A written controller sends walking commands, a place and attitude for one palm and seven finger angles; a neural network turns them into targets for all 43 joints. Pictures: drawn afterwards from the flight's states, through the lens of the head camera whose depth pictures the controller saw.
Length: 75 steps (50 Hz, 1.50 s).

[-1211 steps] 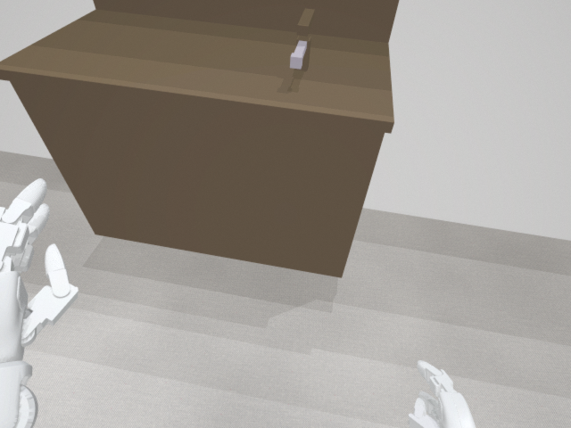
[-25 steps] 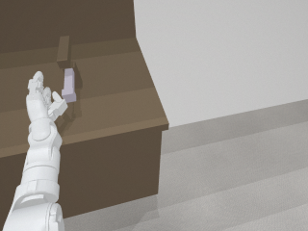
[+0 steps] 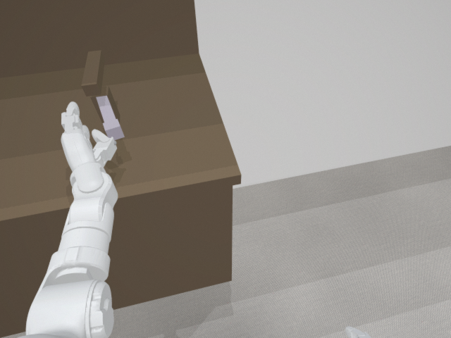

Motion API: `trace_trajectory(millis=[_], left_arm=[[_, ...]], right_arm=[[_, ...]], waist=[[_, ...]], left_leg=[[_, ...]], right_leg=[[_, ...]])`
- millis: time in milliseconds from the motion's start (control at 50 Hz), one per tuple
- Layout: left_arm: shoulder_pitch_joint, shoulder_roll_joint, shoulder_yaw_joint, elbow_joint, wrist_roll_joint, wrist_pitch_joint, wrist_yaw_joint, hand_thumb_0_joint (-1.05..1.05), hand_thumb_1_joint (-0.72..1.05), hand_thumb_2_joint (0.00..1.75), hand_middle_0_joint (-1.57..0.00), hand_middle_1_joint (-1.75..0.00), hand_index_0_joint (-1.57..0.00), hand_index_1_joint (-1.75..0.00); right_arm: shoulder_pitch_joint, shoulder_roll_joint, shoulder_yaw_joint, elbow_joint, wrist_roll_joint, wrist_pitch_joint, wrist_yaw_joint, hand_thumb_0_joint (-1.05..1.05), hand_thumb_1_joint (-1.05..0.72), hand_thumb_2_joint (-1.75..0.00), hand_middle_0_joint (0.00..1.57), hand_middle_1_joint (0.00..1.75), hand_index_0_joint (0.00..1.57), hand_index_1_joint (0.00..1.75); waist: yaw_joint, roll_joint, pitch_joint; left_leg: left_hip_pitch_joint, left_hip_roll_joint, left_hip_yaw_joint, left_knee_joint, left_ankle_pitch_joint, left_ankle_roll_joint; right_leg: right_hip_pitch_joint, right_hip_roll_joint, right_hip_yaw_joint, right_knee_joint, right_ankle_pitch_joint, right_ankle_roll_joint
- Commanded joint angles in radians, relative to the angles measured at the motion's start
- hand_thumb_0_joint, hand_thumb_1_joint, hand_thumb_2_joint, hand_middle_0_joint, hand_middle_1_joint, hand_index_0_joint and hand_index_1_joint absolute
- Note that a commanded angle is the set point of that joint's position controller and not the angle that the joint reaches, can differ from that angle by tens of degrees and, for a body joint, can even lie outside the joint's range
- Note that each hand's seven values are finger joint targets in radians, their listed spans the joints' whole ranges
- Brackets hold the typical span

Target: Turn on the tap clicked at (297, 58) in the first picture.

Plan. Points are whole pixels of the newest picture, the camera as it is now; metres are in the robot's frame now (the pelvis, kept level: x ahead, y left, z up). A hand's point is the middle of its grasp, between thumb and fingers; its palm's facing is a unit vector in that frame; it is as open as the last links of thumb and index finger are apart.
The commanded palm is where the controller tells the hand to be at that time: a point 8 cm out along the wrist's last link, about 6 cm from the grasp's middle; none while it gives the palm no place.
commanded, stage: push the lever round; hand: left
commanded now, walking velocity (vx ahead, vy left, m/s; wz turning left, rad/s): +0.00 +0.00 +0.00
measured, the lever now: (113, 130) +0.46 +0.24 +0.13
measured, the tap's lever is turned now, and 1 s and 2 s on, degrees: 14 47 67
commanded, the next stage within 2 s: none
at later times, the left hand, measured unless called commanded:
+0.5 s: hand (130, 136) +0.44 +0.21 +0.12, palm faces +0.63 -0.78 -0.07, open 7.8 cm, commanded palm +0.40 +0.23 +0.12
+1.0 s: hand (153, 124) +0.48 +0.17 +0.12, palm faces +0.71 -0.70 -0.10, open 7.6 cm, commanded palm +0.43 +0.19 +0.12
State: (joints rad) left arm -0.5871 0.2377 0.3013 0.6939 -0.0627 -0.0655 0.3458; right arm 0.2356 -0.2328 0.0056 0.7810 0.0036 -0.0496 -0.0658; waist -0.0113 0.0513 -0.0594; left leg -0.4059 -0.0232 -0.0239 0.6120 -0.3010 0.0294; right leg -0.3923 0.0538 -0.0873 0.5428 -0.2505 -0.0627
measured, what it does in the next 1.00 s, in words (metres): stands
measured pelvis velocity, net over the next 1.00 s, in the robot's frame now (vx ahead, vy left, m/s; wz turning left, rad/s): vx -0.01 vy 0.00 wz -0.01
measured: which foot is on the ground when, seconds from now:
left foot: down 0.00-1.00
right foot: down 0.00-1.00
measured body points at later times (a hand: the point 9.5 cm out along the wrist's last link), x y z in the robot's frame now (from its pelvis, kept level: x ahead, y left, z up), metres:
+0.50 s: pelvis -0.01 +0.00 +0.00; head +0.02 -0.01 +0.44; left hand +0.41 +0.24 +0.13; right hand +0.08 -0.26 -0.13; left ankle +0.00 +0.10 -0.73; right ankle +0.02 -0.08 -0.73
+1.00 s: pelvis -0.01 +0.00 -0.01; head +0.04 +0.00 +0.44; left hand +0.44 +0.20 +0.13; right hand +0.05 -0.25 -0.15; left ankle +0.00 +0.10 -0.73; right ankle +0.02 -0.08 -0.73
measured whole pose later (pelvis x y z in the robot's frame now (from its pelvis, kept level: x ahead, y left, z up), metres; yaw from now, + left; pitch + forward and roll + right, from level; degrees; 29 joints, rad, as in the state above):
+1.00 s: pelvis -0.01 +0.00 -0.01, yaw +0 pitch +10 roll -1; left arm -0.91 0.12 0.34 0.97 0.10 -0.03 0.81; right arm 0.27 -0.21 -0.03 0.83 -0.09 0.00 -0.01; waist -0.09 0.04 -0.10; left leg -0.56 -0.02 -0.02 0.70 -0.33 0.03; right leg -0.55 0.05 -0.09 0.64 -0.28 -0.06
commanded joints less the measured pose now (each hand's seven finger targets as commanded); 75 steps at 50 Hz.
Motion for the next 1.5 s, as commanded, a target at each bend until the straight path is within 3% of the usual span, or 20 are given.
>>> trace_trajectory(millis=[0,60,220,320,360,420,480,540,560,620,680,800,860,920,1020,1160,1200,1260,1340,1480], left_arm=[[-0.505,0.173,-0.025,-0.226,0.025,-0.067,0.028,0.0,0.9,0.9,-0.15,-0.15,-0.15,-0.15],[-0.487,0.212,0.025,-0.195,0.037,-0.066,0.059,0.0,0.9,0.9,-0.15,-0.15,-0.15,-0.15],[-0.534,0.172,0.002,-0.184,0.06,-0.07,0.117,0.0,0.9,0.9,-0.15,-0.15,-0.15,-0.15],[-0.588,0.144,-0.016,-0.12,0.072,-0.061,0.16,0.0,0.9,0.9,-0.15,-0.15,-0.15,-0.15],[-0.604,0.17,0.007,-0.121,0.083,-0.062,0.181,0.0,0.9,0.9,-0.15,-0.15,-0.15,-0.15],[-0.676,0.1,-0.049,-0.09,0.101,-0.066,0.214,0.0,0.9,0.9,-0.15,-0.15,-0.15,-0.15],[-0.689,0.126,-0.014,-0.048,0.117,-0.067,0.254,0.0,0.9,0.9,-0.15,-0.15,-0.15,-0.15],[-0.736,0.084,-0.036,-0.024,0.128,-0.071,0.288,0.0,0.9,0.9,-0.15,-0.15,-0.15,-0.15],[-0.729,0.113,-0.002,-0.023,0.137,-0.073,0.304,0.0,0.9,0.9,-0.15,-0.15,-0.15,-0.15],[-0.76,0.051,-0.043,-0.033,0.157,-0.078,0.339,0.0,0.9,0.9,-0.15,-0.15,-0.15,-0.15],[-0.738,0.064,-0.01,-0.02,0.164,-0.07,0.371,0.0,0.9,0.9,-0.15,-0.15,-0.15,-0.15],[-0.795,0.021,-0.032,0.026,0.183,-0.039,0.412,0.0,0.9,0.9,-0.15,-0.15,-0.15,-0.15],[-0.806,0.069,0.017,0.057,0.194,-0.024,0.438,0.0,0.9,0.9,-0.15,-0.15,-0.15,-0.15],[-0.834,0.026,-0.003,0.064,0.201,-0.021,0.462,0.0,0.9,0.9,-0.15,-0.15,-0.15,-0.15],[-0.844,0.002,-0.008,0.066,0.214,-0.01,0.494,0.0,0.9,0.9,-0.15,-0.15,-0.15,-0.15],[-0.919,0.043,0.031,0.109,0.228,0.013,0.526,0.0,0.9,0.9,-0.15,-0.15,-0.15,-0.15],[-0.936,-0.008,-0.006,0.113,0.231,0.016,0.534,0.0,0.9,0.9,-0.15,-0.15,-0.15,-0.15],[-0.917,0.054,0.057,0.147,0.237,0.027,0.55,0.0,0.9,0.9,-0.15,-0.15,-0.15,-0.15],[-0.939,0.04,0.05,0.134,0.237,0.034,0.559,0.0,0.9,0.9,-0.15,-0.15,-0.15,-0.15],[-0.993,0.035,0.051,0.161,0.251,0.051,0.585,0.0,0.9,0.9,-0.15,-0.15,-0.15,-0.15]], right_arm=[[-0.024,-0.124,-0.04,-0.099,-0.005,-0.029,-0.01,0.0,-0.9,-0.9,0.2,0.3,0.2,0.3],[-0.014,-0.131,-0.045,-0.089,-0.015,-0.025,-0.01,0.0,-0.9,-0.9,0.2,0.3,0.2,0.3],[-0.016,-0.123,-0.049,-0.087,-0.021,-0.016,-0.004,0.0,-0.9,-0.9,0.2,0.3,0.2,0.3],[-0.02,-0.125,-0.049,-0.077,-0.025,-0.01,-0.002,0.0,-0.9,-0.9,0.2,0.3,0.2,0.3],[-0.019,-0.127,-0.053,-0.072,-0.029,-0.003,-0.001,0.0,-0.9,-0.9,0.2,0.3,0.2,0.3],[-0.011,-0.12,-0.052,-0.063,-0.035,-0.008,0.006,0.0,-0.9,-0.9,0.2,0.3,0.2,0.3],[-0.003,-0.126,-0.058,-0.055,-0.042,-0.003,0.01,0.0,-0.9,-0.9,0.2,0.3,0.2,0.3],[0.008,-0.122,-0.059,-0.049,-0.05,-0.006,0.018,0.0,-0.9,-0.9,0.2,0.3,0.2,0.3],[0.012,-0.126,-0.063,-0.046,-0.055,-0.003,0.018,0.0,-0.9,-0.9,0.2,0.3,0.2,0.3],[0.023,-0.118,-0.066,-0.047,-0.063,-0.005,0.03,0.0,-0.9,-0.9,0.2,0.3,0.2,0.3],[0.036,-0.123,-0.069,-0.048,-0.071,0.001,0.037,0.0,-0.9,-0.9,0.2,0.3,0.2,0.3],[0.033,-0.12,-0.071,-0.042,-0.08,0.009,0.042,0.0,-0.9,-0.9,0.2,0.3,0.2,0.3],[0.036,-0.123,-0.074,-0.032,-0.087,0.017,0.042,0.0,-0.9,-0.9,0.2,0.3,0.2,0.3],[0.047,-0.115,-0.074,-0.031,-0.095,0.015,0.05,0.0,-0.9,-0.9,0.2,0.3,0.2,0.3],[0.053,-0.113,-0.079,-0.03,-0.103,0.019,0.061,0.0,-0.9,-0.9,0.2,0.3,0.2,0.3],[0.061,-0.121,-0.082,-0.018,-0.11,0.025,0.062,0.0,-0.9,-0.9,0.2,0.3,0.2,0.3],[0.066,-0.112,-0.079,-0.018,-0.113,0.022,0.069,0.0,-0.9,-0.9,0.2,0.3,0.2,0.3],[0.074,-0.12,-0.08,-0.012,-0.117,0.025,0.071,0.0,-0.9,-0.9,0.2,0.3,0.2,0.3],[0.08,-0.116,-0.08,-0.017,-0.118,0.027,0.075,0.0,-0.9,-0.9,0.2,0.3,0.2,0.3],[0.086,-0.119,-0.083,-0.003,-0.123,0.015,0.085,0.0,-0.9,-0.9,0.2,0.3,0.2,0.3]], waist=[[-0.042,-0.026,-0.284],[-0.031,-0.047,-0.305],[-0.04,-0.028,-0.326],[-0.064,-0.061,-0.276],[-0.054,-0.042,-0.306],[-0.081,-0.026,-0.295],[-0.079,-0.031,-0.32],[-0.088,-0.045,-0.332],[-0.075,-0.032,-0.358],[-0.086,-0.003,-0.38],[-0.077,-0.026,-0.399],[-0.104,-0.061,-0.347],[-0.093,-0.044,-0.36],[-0.102,-0.03,-0.377],[-0.106,-0.018,-0.415],[-0.12,-0.044,-0.411],[-0.126,-0.018,-0.418],[-0.117,-0.04,-0.429],[-0.125,-0.059,-0.449],[-0.144,-0.045,-0.443]], left_leg=[[0.069,0.012,-0.014,-0.063,0.176,-0.002],[0.054,0.01,-0.013,-0.056,0.175,0.001],[0.042,0.008,-0.009,-0.045,0.174,0.003],[0.005,0.007,-0.011,-0.044,0.114,0.008],[0.008,0.005,-0.014,-0.041,0.11,0.006],[0.021,0.007,-0.021,-0.036,0.112,0.003],[0.013,0.008,-0.025,-0.03,0.109,0.0],[0.011,0.008,-0.027,-0.024,0.12,-0.005],[0.017,0.01,-0.031,-0.024,0.129,-0.01],[0.044,0.016,-0.031,-0.012,0.197,-0.026],[0.041,0.02,-0.033,-0.006,0.237,-0.035],[-0.01,0.022,-0.02,-0.001,0.176,-0.021],[-0.021,0.018,-0.02,0.002,0.165,-0.023],[-0.009,0.02,-0.018,0.015,0.203,-0.03],[-0.008,0.021,-0.011,0.038,0.242,-0.035],[-0.055,0.018,-0.011,0.045,0.191,-0.023],[-0.041,0.019,-0.012,0.052,0.207,-0.026],[-0.075,0.015,-0.01,0.059,0.194,-0.022],[-0.091,0.015,0.001,0.068,0.208,-0.012],[-0.101,0.016,-0.006,0.078,0.175,-0.01]], right_leg=[[0.149,-0.045,0.089,-0.068,0.184,0.038],[0.166,-0.046,0.094,-0.066,0.188,0.039],[0.162,-0.051,0.099,-0.058,0.198,0.039],[0.124,-0.054,0.101,-0.072,0.125,0.045],[0.129,-0.052,0.1,-0.069,0.106,0.042],[0.08,-0.047,0.088,-0.058,0.1,0.039],[0.073,-0.044,0.08,-0.046,0.083,0.036],[0.063,-0.041,0.075,-0.034,0.093,0.036],[0.069,-0.038,0.07,-0.026,0.09,0.032],[0.047,-0.032,0.058,0.001,0.139,0.026],[0.051,-0.027,0.05,0.018,0.16,0.024],[0.027,-0.03,0.055,0.006,0.117,0.031],[0.032,-0.03,0.057,0.005,0.102,0.028],[0.014,-0.028,0.049,0.022,0.128,0.027],[0.009,-0.027,0.049,0.039,0.162,0.027],[0.007,-0.034,0.057,0.036,0.143,0.033],[-0.016,-0.031,0.052,0.045,0.146,0.032],[0.003,-0.035,0.056,0.047,0.154,0.034],[0.035,-0.044,0.066,0.047,0.216,0.043],[-0.015,-0.043,0.062,0.049,0.165,0.045]])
